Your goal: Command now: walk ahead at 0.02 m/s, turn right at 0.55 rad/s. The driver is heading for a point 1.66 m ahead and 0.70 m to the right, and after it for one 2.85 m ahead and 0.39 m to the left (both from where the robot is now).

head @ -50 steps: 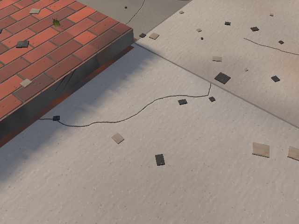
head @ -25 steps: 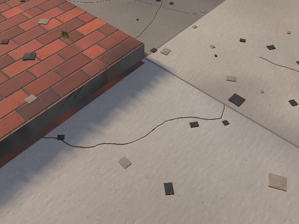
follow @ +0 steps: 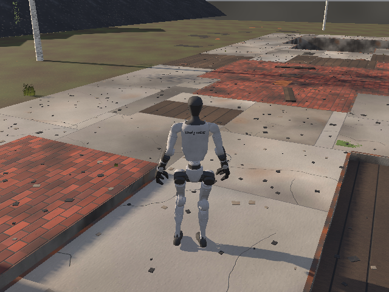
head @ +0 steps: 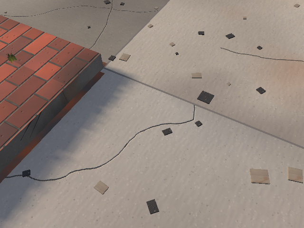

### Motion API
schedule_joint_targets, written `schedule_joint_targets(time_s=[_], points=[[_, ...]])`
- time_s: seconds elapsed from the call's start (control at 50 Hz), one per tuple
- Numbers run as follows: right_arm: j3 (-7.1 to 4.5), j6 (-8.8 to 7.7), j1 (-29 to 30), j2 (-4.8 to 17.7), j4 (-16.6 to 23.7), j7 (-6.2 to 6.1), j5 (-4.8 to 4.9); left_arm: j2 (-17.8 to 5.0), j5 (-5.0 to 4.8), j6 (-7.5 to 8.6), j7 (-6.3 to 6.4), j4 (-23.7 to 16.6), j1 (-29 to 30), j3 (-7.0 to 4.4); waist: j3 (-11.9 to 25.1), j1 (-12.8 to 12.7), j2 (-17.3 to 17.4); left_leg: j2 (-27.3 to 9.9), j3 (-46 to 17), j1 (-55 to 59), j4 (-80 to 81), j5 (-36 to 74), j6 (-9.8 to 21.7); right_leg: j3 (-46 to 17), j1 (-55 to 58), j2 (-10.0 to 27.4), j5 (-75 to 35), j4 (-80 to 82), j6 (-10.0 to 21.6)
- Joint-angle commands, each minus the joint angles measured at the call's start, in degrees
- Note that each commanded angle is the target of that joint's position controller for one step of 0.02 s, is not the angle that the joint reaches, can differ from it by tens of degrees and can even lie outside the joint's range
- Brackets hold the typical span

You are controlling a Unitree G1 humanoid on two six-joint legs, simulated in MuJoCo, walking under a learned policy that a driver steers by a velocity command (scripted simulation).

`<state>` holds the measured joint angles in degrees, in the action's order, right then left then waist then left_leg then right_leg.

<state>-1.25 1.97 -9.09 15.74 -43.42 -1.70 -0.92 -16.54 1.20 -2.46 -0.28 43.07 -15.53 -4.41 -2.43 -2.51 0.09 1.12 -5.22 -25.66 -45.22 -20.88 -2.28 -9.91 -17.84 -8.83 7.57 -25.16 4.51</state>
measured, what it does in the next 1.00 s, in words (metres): steps on the spot, turning right: left foot, then right foot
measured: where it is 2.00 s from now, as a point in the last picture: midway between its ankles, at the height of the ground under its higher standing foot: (222, 219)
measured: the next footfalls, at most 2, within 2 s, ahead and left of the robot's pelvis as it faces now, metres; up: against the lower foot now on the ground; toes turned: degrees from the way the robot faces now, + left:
left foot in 0.10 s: +0.07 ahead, +0.12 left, +0.00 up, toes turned -10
right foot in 0.58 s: -0.01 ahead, -0.08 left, +0.00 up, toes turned -22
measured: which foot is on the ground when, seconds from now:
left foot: up 0.00-0.08, down 0.10-0.58, up 0.60-1.00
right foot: down 0.00-0.10, up 0.12-0.56, down 0.58-1.00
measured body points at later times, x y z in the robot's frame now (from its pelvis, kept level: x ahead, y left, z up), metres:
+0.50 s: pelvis +0.00 +0.03 +0.00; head +0.04 +0.03 +0.45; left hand +0.21 +0.25 -0.12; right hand +0.03 -0.26 -0.11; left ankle +0.03 +0.13 -0.74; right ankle -0.05 -0.08 -0.70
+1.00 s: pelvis +0.03 -0.01 +0.01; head +0.03 -0.02 +0.46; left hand +0.21 +0.19 -0.11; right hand -0.01 -0.31 -0.11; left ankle +0.13 +0.09 -0.70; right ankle -0.05 -0.06 -0.74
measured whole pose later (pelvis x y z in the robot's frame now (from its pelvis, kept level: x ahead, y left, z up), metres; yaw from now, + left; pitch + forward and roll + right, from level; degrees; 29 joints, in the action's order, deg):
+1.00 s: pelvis +0.03 -0.01 +0.01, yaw -31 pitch +1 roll +0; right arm -3.2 1.1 -13.1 17.1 -44.7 1.8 -2.1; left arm -15.1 1.3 0.8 -0.6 44.9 -20.1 -2.0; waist 0.8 -1.7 0.9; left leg -1.6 0.0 -24.7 -42.3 -15.8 -1.2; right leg -7.3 -5.3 -6.1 11.5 -16.5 5.5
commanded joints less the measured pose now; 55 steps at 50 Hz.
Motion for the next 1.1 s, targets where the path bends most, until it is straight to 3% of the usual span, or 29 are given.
schedule_joint_targets(time_s=[0.02, 0.06, 0.08, 0.1, 0.12, 0.14, 0.16, 0.18, 0.22, 0.24, 0.3, 0.36, 0.48, 0.54, 0.56, 0.58, 0.6, 0.62, 0.64, 0.66, 0.68, 0.72, 0.76, 0.8, 0.82, 0.9, 1.04, 1.08, 1.1], points=[[-1.03, -1.55, -1.22, 5.11, 4.08, -0.62, 0.83, -9.28, 0.22, 0.15, -0.06, -3.58, 0.25, -2.53, 5.29, 0.96, -7.83, 2.45, 0.69, 3.16, 5.96, -2.2, 1.22, -19.99, 6.02, 15.27, -6.87, 5.61, 7.05], [-0.95, -2.31, -4.88, 5.03, 3.59, -1.12, 1.06, -8.95, -0.28, -0.07, -0.16, -3.92, 2.36, -2.48, 5.22, 3.35, -7.74, 2.96, 0.78, 10.6, 17.29, 1.57, 2.41, -20.75, 4.02, 13.49, -7.5, 3.61, 4.47], [-1.21, -2.82, -7.08, 5.9, 3.16, -1.58, 0.68, -8.18, -0.87, -0.03, -0.02, -4.24, 3.35, -2.22, 5.07, 4.71, -6.33, 1.03, -0.38, 16.53, 26.05, 5.96, 3.06, -19.51, 0.69, 11.17, -2.38, 1.39, 1.76], [-2.04, -3.03, -5.79, 10.33, 3.91, -2.11, -0.22, -4.48, -1.3, 0.24, 0.05, -4.65, 0.74, -1.28, 5.61, 2.37, 3.01, -10.04, -10.78, 21.11, 32.82, 3.18, 5.75, -12.93, -4.34, 5.88, 12.89, -6.8, -1.75], [-2.87, -2.52, -0.71, 15.06, 6.11, -1.95, -0.62, -3.6, -1.46, 0.54, 0.42, -5.66, -0.71, -1.19, 3.55, 0.74, 13.45, -22.74, -25.66, 20.86, 34.85, 10.88, 12.0, 1.19, -14.44, -3.42, 24.63, -18.53, -4.05], [-2.73, -2.11, -2.14, 12.53, 5.49, -1.45, -0.92, -9.01, 0.72, 0.45, 0.67, -4.52, -0.36, -2.47, 3.8, 1.35, 7.91, -24.04, -22.21, 16.43, 31.02, 22.26, 16.12, 2.97, -12.48, 1.42, 25.83, -30.26, -4.82], [-1.6, -2.11, -0.86, 8.42, 6.08, -1.06, -0.39, -9.31, 0.56, 0.29, 0.42, -3.56, -0.83, -2.85, 3.55, 0.22, 4.66, -20.7, -16.63, 15.42, 29.46, 27.4, 15.69, 2.93, -11.27, 2.53, 23.32, -34.68, -4.98], [-1.13, -2.12, 0.96, 6.6, 6.38, -0.81, -0.24, -8.47, 0.48, -0.22, 0.11, -2.52, -1.77, -2.76, 2.37, -0.59, 3.85, -16.66, -10.25, 14.58, 28.57, 29.92, 13.87, 3.49, -10.92, 3.04, 20.11, -38.43, -5.46], [-1.02, -2.09, 1.63, 6.3, 7.15, -1.05, -0.47, -7.7, 0.18, -1.26, -1.0, -1.94, -2.76, -2.46, 3.37, -0.45, 8.0, -12.92, -3.74, 17.81, 26.93, 35.48, 12.34, 5.3, -12.86, 3.32, 17.07, -43.36, -6.73], [-1.14, -2.03, 0.29, 6.4, 7.01, -0.96, -0.57, -7.5, -0.12, -1.53, -1.36, -2.2, -1.71, -2.26, 3.63, 0.42, 7.93, -12.56, -2.2, 19.17, 26.36, 37.45, 12.45, 6.05, -13.51, 3.59, 16.53, -43.51, -7.36], [-1.85, -2.05, -4.06, 7.24, 5.97, -0.89, -0.47, -6.67, -0.52, -1.95, -1.86, -3.72, 2.51, -1.67, 3.9, 3.17, 8.07, -14.14, -1.46, 24.95, 25.42, 38.58, 13.6, 6.93, -16.07, 4.75, 16.29, -39.35, -8.53], [-2.57, -2.15, -6.07, 8.21, 5.12, -0.69, -0.57, -5.91, -0.52, -2.34, -2.16, -4.62, 4.64, -1.2, 4.03, 4.32, 8.8, -16.13, -1.06, 26.92, 25.16, 37.55, 14.52, 7.95, -15.12, 6.05, 17.51, -33.74, -8.46], [-3.55, -2.13, -4.58, 9.77, 4.82, 0.61, -0.89, -4.48, -1.16, -2.28, -2.48, -6.53, 6.55, -0.2, 4.63, 4.14, 10.63, -17.39, 3.5, 20.83, 23.25, 35.35, 13.74, 12.79, -3.35, 7.36, 19.22, -19.74, -5.68], [-4.1, -1.64, -3.96, 10.82, 4.43, 0.95, -0.33, -4.33, -1.21, -1.65, -2.37, -6.85, 5.13, -0.12, 5.17, 2.77, 10.26, -17.69, 5.18, 19.03, 19.13, 32.53, 11.65, 14.51, 2.47, 6.75, 15.19, -9.06, -3.72], [-4.17, -1.35, -3.57, 10.75, 4.21, 0.94, 0.21, -4.22, -0.68, -1.07, -2.05, -6.29, 3.28, -0.08, 5.5, 1.15, 8.29, -16.63, 7.38, 16.1, 15.26, 27.88, 9.18, 14.51, 7.41, 6.08, 8.62, -0.86, -2.85], [-4.05, -1.11, -5.95, 9.66, 3.58, 1.04, 0.02, -6.56, 0.21, -0.2, -1.38, -5.8, 1.6, -0.58, 6.12, 0.5, 1.18, -14.14, 10.62, 9.8, 7.26, 18.15, 5.46, 7.1, 14.02, 9.25, 3.73, 6.43, -1.82], [-2.71, -0.43, -8.51, 3.97, 5.52, 1.37, -1.35, -13.18, 0.46, 0.71, -0.69, -7.08, 1.13, -1.55, 6.32, 3.16, -15.11, -7.18, 14.84, -4.79, -8.42, -14.35, 0.99, -15.59, 20.79, 27.03, -13.0, 7.88, 1.68], [-2.49, 0.57, -1.81, 5.53, 8.49, 0.38, -1.08, -17.58, -0.48, 0.71, -0.67, -6.75, -3.36, -3.31, 5.63, -2.39, -14.9, -1.36, 7.22, -9.54, -14.7, -17.47, 0.43, -20.72, 15.24, 31.57, -25.86, 6.54, 11.11], [-2.86, 1.0, -0.7, 6.95, 7.98, 0.24, -0.67, -14.29, -0.72, 0.55, -0.56, -5.85, -3.05, -2.56, 3.22, -1.1, -8.83, -3.28, 4.18, -10.45, -18.57, -13.31, 0.4, -16.01, 14.86, 28.33, -23.55, 6.48, 11.81], [-3.12, 0.8, -1.22, 7.33, 7.04, 0.53, 0.08, -11.27, -1.05, 0.31, -0.3, -6.27, 1.13, -1.61, 0.64, 0.95, -7.19, -3.91, 3.23, -9.89, -18.14, -7.82, 0.58, -11.42, 12.18, 24.27, -19.62, 7.15, 10.12], [-3.35, 0.39, -2.12, 7.9, 6.03, 0.77, 0.13, -9.71, -0.89, 0.08, -0.1, -6.87, 4.68, -1.11, 0.39, 2.63, -6.51, -4.24, 2.95, -8.91, -16.52, -3.91, 0.47, -8.53, 11.71, 20.51, -17.26, 7.41, 7.86], [-3.64, 0.43, -4.42, 8.36, 4.72, 1.28, -0.85, -8.64, -1.28, 0.24, 0.29, -7.06, 5.1, -0.72, 3.14, 3.1, -7.13, -3.21, 3.64, -6.93, -17.87, -0.4, -0.19, -6.31, 12.88, 17.83, -22.0, 6.67, 7.2], [-3.52, 0.55, -5.44, 7.77, 4.05, 2.07, -1.01, -8.42, -1.11, 0.76, 0.04, -6.11, 2.36, -0.67, 5.9, 2.5, -5.86, -3.11, 4.21, -6.61, -16.58, 1.6, -0.47, -7.25, 14.55, 17.18, -6.66, 9.48, 7.57], [-3.41, 0.69, -3.25, 7.3, 4.17, 2.68, -1.25, -7.98, -0.65, 1.21, -0.2, -5.07, 0.2, -0.53, 3.48, 1.09, -7.21, -3.4, 4.41, -9.05, -12.79, 3.09, -0.4, -10.39, 14.67, 16.93, 12.99, 13.91, 8.12], [-3.42, 0.57, -2.03, 7.26, 4.24, 2.92, -1.39, -7.74, -0.4, 1.46, -0.25, -4.46, -0.78, -0.4, 1.67, 0.56, -7.94, -3.39, 4.52, -10.23, -10.53, 3.57, -0.39, -11.89, 14.63, 17.28, 17.56, 15.59, 8.28], [-3.02, -1.08, 0.54, 5.96, 3.77, 3.35, -1.51, -8.06, 0.08, 3.08, 0.0, -1.97, -4.53, -0.24, -0.38, -0.64, -6.59, -3.5, 4.63, -10.37, -1.87, 5.24, 0.17, -13.2, 16.0, 18.79, 17.52, 17.1, 8.91], [-2.32, -3.21, 4.7, 5.17, 4.81, 3.53, -0.77, -9.1, 0.14, 4.97, -0.15, 0.77, -7.22, -0.31, -2.41, -1.7, -5.46, -2.37, 5.77, -3.66, 8.81, 3.39, 2.78, -14.0, 11.51, 19.92, 18.5, 15.8, 10.23], [-2.13, -3.77, 3.47, 4.82, 4.83, 3.26, -0.49, -9.27, -0.01, 5.29, -0.25, 1.22, -6.65, -0.34, -2.73, -0.46, -5.05, -1.72, 6.34, 2.4, 12.47, 3.69, 3.98, -13.78, 8.05, 19.88, 16.88, 14.56, 9.65], [-2.05, -4.11, 0.65, 4.35, 4.03, 2.99, -0.44, -9.28, -0.29, 5.35, -0.25, 1.26, -5.37, -0.3, -2.65, 1.66, -4.26, -1.13, 7.0, 8.91, 16.43, 5.8, 4.63, -12.57, 4.43, 19.01, 15.44, 12.88, 8.54]])
Velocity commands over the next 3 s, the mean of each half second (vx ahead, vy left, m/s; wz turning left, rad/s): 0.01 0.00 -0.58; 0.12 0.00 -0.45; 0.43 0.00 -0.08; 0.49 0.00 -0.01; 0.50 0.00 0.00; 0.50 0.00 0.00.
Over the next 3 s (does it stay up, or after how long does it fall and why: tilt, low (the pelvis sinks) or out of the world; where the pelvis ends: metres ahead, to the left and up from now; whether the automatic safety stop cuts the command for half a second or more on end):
stays up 0.91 -0.55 0.01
